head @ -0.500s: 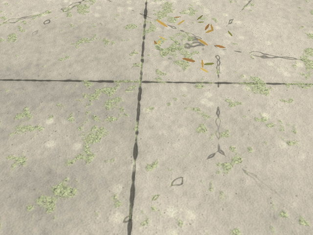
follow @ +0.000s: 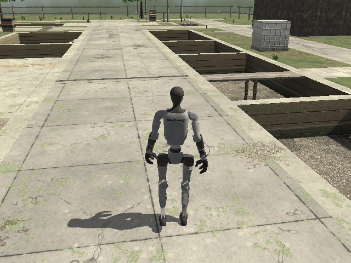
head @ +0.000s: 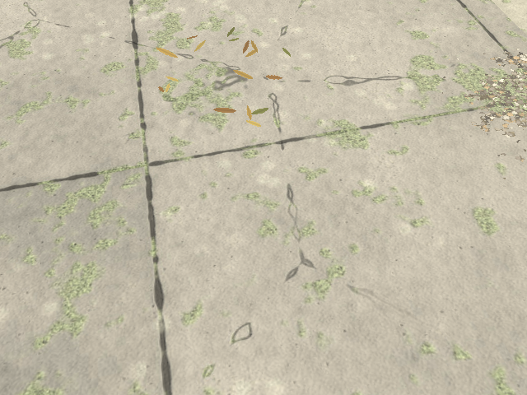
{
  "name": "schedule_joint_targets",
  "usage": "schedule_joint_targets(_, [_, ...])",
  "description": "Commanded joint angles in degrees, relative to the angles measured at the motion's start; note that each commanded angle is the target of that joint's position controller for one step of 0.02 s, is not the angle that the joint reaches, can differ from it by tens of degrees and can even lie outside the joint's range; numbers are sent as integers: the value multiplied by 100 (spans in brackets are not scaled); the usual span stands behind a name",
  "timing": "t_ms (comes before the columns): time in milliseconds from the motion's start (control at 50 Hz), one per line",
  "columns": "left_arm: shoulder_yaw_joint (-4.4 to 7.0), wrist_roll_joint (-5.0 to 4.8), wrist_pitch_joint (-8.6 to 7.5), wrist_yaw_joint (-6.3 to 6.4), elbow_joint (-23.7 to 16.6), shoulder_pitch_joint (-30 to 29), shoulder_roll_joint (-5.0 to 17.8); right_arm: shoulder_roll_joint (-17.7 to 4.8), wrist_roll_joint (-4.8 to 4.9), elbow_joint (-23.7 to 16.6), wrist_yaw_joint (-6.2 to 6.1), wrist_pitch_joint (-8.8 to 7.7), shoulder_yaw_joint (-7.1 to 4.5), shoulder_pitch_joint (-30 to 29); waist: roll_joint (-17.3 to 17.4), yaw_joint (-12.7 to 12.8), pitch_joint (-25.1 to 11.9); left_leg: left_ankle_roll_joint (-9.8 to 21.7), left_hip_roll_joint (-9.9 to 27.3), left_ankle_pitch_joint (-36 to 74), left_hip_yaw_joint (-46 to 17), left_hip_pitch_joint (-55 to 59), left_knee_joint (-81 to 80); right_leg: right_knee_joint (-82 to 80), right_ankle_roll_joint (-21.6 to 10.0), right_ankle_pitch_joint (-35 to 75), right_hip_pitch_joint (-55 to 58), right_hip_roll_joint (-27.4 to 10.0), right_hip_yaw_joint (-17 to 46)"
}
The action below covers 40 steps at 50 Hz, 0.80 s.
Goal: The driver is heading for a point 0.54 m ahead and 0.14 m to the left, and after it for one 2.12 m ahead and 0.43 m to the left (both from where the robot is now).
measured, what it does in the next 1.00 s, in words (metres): walks ahead, turning left: left foot, then right foot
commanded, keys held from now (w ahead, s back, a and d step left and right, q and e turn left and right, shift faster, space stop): w+q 0.66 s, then q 0.02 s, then no key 0.24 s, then e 0.08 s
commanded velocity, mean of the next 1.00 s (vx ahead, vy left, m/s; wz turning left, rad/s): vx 0.37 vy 0.00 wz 0.33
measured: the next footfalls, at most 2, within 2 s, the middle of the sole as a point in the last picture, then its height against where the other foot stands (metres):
left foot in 0.42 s outside the picture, level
right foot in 0.94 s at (223, 338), level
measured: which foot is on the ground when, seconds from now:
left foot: up 0.00-0.40, down 0.42-0.94, up 0.96-1.00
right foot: down 0.00-0.44, up 0.46-0.92, down 0.94-1.00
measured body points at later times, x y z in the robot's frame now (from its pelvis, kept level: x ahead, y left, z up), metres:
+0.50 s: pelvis +0.22 +0.08 -0.02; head +0.26 +0.10 +0.43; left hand +0.17 +0.33 -0.17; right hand +0.44 -0.14 -0.13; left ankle +0.29 +0.15 -0.74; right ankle +0.06 -0.08 -0.65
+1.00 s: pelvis +0.47 +0.14 -0.01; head +0.51 +0.16 +0.44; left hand +0.52 +0.43 -0.13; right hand +0.59 -0.10 -0.15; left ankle +0.30 +0.16 -0.70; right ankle +0.60 +0.12 -0.74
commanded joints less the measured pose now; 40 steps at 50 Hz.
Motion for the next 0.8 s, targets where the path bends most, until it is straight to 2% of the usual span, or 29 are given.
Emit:
schedule_joint_targets(20, [154,-26,-147,84,-47,401,696,-598,-32,-425,120,-158,-156,-371,-808,251,295,37,358,697,-340,-1740,323,-2097,-739,-816,905,-1628,1983])
schedule_joint_targets(40, [146,-6,-218,96,-10,428,658,-523,-61,-302,142,-130,-146,-220,-781,207,186,-4,325,961,-281,-1603,370,-2118,-684,-273,925,-1507,1638])
schedule_joint_targets(80, [158,-6,-346,101,123,672,704,-448,-42,-279,169,-88,-154,-252,-640,190,123,-70,309,1231,-290,-1724,367,-2181,-693,306,1024,-1520,1210])
schedule_joint_targets(140, [154,18,-439,118,273,995,720,-379,-9,-433,189,-53,-164,-732,-582,302,352,-166,277,1548,-491,-2295,141,-2359,-695,401,1150,-1638,855])
schedule_joint_targets(220, [124,19,-497,134,360,1132,704,-262,-43,-671,244,-46,-122,-1299,-554,375,494,-224,250,2112,-387,-2507,-536,-2347,-622,963,1252,-1678,255])
schedule_joint_targets(280, [118,17,-539,160,436,1245,757,-194,-59,-942,317,-59,-62,-1794,-570,456,572,-102,248,2300,-50,-2203,-1279,-2235,-545,1554,1294,-1720,-150])
schedule_joint_targets(340, [143,28,-516,191,523,1365,907,-244,-68,-1133,351,-54,-64,-1958,-598,442,536,181,71,1921,304,-1826,-1797,-1785,-426,2609,1635,-1846,-425])
schedule_joint_targets(380, [170,44,-474,207,543,1328,1061,-351,-79,-1098,308,-51,-124,-1574,-718,222,174,440,-320,1442,595,-1089,-1940,-809,-312,4709,1827,-1854,-694])
schedule_joint_targets(400, [189,51,-421,211,546,1318,1142,-464,-88,-950,278,-72,-190,-976,-729,-41,-216,582,-584,1280,685,-376,-2069,161,-252,5417,1789,-1816,-840])
schedule_joint_targets(420, [176,37,-376,217,507,1336,1147,-661,-138,-661,225,-117,-299,-48,-542,-424,-774,760,-743,1375,569,899,-2420,1486,-109,5026,1252,-1668,-999])
schedule_joint_targets(440, [83,-48,-389,173,269,1438,862,-1254,-213,-544,126,-133,-485,719,212,-671,-1468,1236,446,264,-1187,2564,-2780,3417,120,3057,-348,-1367,-1078])
schedule_joint_targets(460, [53,-87,-461,70,-69,1362,574,-1662,-50,-619,107,-100,-575,600,1348,-365,-2059,1940,1855,238,-4521,3567,-3805,5294,381,-1444,-2190,-124,-474])
schedule_joint_targets(480, [129,-18,-515,45,-199,695,971,-1585,64,-610,96,-49,-555,450,443,-492,-1696,1822,1698,719,-4208,3343,-3978,5565,267,-1079,-2769,-412,474])
schedule_joint_targets(500, [87,-76,-578,23,-281,495,847,-1321,74,-591,43,-53,-487,119,111,-300,-973,1689,1578,1306,-3317,2608,-3914,5319,220,-541,-2887,-714,446])
schedule_joint_targets(520, [66,-59,-607,33,-240,562,776,-1019,68,-603,22,-74,-404,-110,-256,-56,-513,1444,1296,2064,-2755,1813,-3999,4709,218,-265,-2577,-926,426])
schedule_joint_targets(540, [68,37,-533,42,-263,576,748,-884,92,-607,-2,-109,-355,-298,-253,154,-315,1297,1010,2531,-2352,1305,-4058,4341,274,-251,-2274,-1039,465])
schedule_joint_targets(560, [51,123,-410,39,-204,760,707,-791,106,-649,-7,-142,-317,-444,-191,308,-322,1227,817,2805,-2045,988,-4141,4136,345,-239,-1948,-1077,457])
schedule_joint_targets(600, [50,186,-221,6,-246,808,658,-823,146,-639,8,-246,-311,-349,-109,394,-331,1279,630,3165,-1819,750,-4234,3846,490,-218,-1858,-1045,355])
schedule_joint_targets(660, [54,181,-123,-18,-504,204,657,-959,152,-592,4,-281,-340,-65,-34,270,-65,1223,477,2875,-1776,639,-4474,3167,699,351,-2309,-1046,241])
schedule_joint_targets(700, [62,142,-120,-4,-652,-199,678,-952,147,-546,-14,-269,-327,159,-19,160,89,1075,445,4039,-1680,822,-4335,2644,785,711,-2563,-966,175])
schedule_joint_targets(740, [25,110,-139,-7,-719,-371,598,-898,155,-490,-39,-257,-300,323,51,89,-45,794,311,5538,-1347,1046,-3962,2163,754,1029,-2409,-814,70])
schedule_joint_targets(800, [-45,41,-171,-9,-816,-693,519,-786,132,-417,-102,-209,-240,553,208,-114,-222,493,212,6179,-1197,1357,-3660,1502,588,1459,-2101,-565,-57])
Velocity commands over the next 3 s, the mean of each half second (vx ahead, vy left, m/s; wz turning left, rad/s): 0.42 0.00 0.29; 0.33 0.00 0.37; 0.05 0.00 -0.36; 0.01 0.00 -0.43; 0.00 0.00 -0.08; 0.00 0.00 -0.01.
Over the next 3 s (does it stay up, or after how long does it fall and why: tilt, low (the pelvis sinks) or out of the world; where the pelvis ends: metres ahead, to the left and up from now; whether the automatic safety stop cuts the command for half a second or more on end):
stays up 0.48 0.19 0.01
